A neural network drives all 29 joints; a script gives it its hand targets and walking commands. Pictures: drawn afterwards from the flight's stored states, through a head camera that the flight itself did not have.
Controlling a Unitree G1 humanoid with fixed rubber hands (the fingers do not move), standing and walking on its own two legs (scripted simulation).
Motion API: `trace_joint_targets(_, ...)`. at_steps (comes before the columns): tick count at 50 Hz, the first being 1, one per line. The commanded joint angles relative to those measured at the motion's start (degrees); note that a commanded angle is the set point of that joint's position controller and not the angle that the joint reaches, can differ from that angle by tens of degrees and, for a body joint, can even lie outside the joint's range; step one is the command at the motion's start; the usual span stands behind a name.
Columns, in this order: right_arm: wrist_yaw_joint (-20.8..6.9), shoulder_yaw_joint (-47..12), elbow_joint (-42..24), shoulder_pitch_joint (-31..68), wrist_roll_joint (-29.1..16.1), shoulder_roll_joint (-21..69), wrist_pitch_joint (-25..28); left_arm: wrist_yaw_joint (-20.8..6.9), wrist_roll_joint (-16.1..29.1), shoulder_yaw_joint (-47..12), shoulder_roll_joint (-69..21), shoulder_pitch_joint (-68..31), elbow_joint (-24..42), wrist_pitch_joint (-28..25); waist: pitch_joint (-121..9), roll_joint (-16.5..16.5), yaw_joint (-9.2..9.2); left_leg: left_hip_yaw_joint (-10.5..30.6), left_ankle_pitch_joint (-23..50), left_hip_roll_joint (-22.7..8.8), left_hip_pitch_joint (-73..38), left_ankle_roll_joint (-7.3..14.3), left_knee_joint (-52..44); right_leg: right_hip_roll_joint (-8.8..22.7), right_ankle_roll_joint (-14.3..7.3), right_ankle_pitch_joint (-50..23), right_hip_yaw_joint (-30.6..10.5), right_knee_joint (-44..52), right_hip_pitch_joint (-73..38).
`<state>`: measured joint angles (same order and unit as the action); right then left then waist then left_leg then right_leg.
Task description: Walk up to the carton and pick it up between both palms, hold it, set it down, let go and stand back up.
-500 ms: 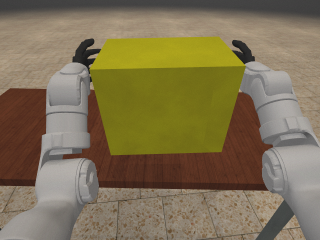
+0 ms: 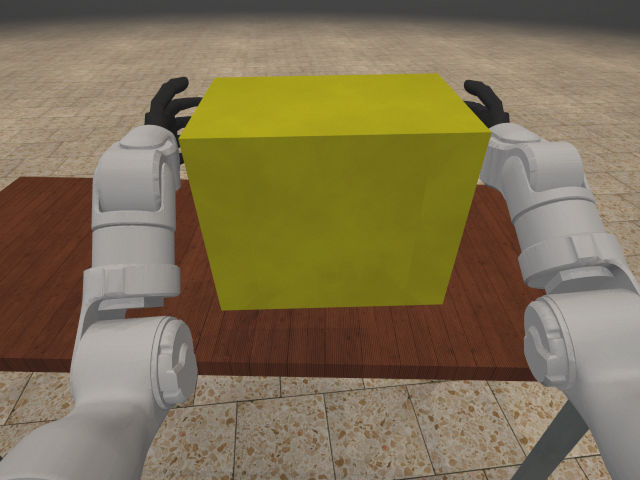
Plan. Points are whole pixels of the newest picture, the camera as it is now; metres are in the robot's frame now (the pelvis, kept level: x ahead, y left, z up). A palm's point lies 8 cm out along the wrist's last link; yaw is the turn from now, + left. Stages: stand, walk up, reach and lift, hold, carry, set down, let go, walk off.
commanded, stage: hold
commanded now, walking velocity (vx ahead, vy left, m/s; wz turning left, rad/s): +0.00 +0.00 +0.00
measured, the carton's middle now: (329, 191) +0.39 +0.00 +0.23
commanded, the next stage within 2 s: set down in 0.90 s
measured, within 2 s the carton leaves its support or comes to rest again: neither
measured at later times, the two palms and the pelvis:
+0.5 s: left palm (162, 143) +0.37 +0.19 +0.31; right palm (489, 142) +0.38 -0.18 +0.30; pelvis +0.00 +0.00 +0.00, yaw +0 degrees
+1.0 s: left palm (162, 142) +0.37 +0.19 +0.31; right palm (489, 142) +0.38 -0.18 +0.30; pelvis +0.00 +0.00 +0.00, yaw +0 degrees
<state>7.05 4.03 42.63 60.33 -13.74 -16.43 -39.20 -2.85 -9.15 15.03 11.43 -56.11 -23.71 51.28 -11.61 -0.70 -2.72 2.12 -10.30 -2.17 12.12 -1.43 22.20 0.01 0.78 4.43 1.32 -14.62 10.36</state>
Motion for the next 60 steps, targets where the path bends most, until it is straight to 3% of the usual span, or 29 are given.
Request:
trace_joint_targets(1, -8.1, -13.7, -18.5, 45.9, -15.2, 31.5, 2.5, -10.7, 9.6, -13.2, -32.6, -35.2, 7.9, -3.8, -17.4, 3.2, -0.11, 0.1, 7.3, 3.6, 2.1, -0.1, -6.4, -4.0, -2.4, -3.5, -3.8, -1.0, -20.6)
trace_joint_targets(44, -8.3, -13.8, -19.0, 45.9, -15.3, 31.3, 2.8, -10.7, 9.5, -13.2, -32.5, -35.3, 8.5, -4.0, -18.3, 3.4, 0.07, 0.0, 8.2, 3.7, 1.4, -0.3, -6.1, -4.0, -2.5, -4.2, -3.9, -1.0, -20.8)
trace_joint_targets(45, -8.2, -13.3, -17.8, 46.1, -15.0, 30.7, 2.5, -10.7, 9.3, -12.8, -32.2, -35.2, 6.9, -3.8, -16.4, 3.2, -0.28, 0.1, 7.1, 3.7, 2.0, -0.2, -6.4, -3.9, -2.5, -3.3, -3.8, -0.7, -20.3)
trace_joint_targets(46, -8.4, -11.8, -19.0, 40.7, -16.7, 34.8, 2.4, -10.5, 10.2, -13.4, -31.0, -35.6, 10.4, -3.6, -16.7, 3.8, -1.8, -0.6, 10.8, 3.9, -1.8, 0.9, -6.9, -5.1, -1.3, -4.8, -2.7, -0.6, -22.3)
trace_joint_targets(47, -8.2, -11.5, -19.9, 41.9, -16.7, 34.0, 2.5, -10.8, 10.3, -13.1, -31.0, -36.0, 10.3, -3.5, -16.1, 3.5, -2.1, -0.4, 12.0, 3.9, -2.3, 0.7, -6.2, -4.8, -1.2, -4.9, -3.1, -0.3, -21.9)
trace_joint_targets(51, -8.1, -9.0, -20.0, 44.2, -14.8, 34.0, 4.2, -10.6, 10.3, -11.9, -30.8, -38.6, 9.8, -5.3, -18.0, 4.3, -2.59, -0.4, 11.4, 4.1, -2.6, 0.2, -5.9, -4.8, -1.3, -4.4, -2.8, -0.4, -20.9)
trace_joint_targets(55, -8.5, -5.5, -14.9, 46.1, -10.8, 32.1, 6.9, -10.9, 7.9, -8.3, -29.4, -38.8, 4.4, -7.4, -14.1, 3.5, -2.12, -0.9, 4.7, 3.8, -0.1, 1.0, -7.6, -4.1, -1.5, -0.2, -2.4, -0.3, -21.0)
trace_joint_targets(60, -9.7, -0.5, -8.0, 46.1, -2.5, 30.9, 12.7, -12.7, 3.7, -3.6, -25.3, -37.9, -3.1, -10.9, -8.3, 1.0, -1.84, -2.3, -7.0, 3.3, 3.7, 2.4, -10.3, -2.7, -1.4, 8.5, -0.8, 0.0, -19.8)
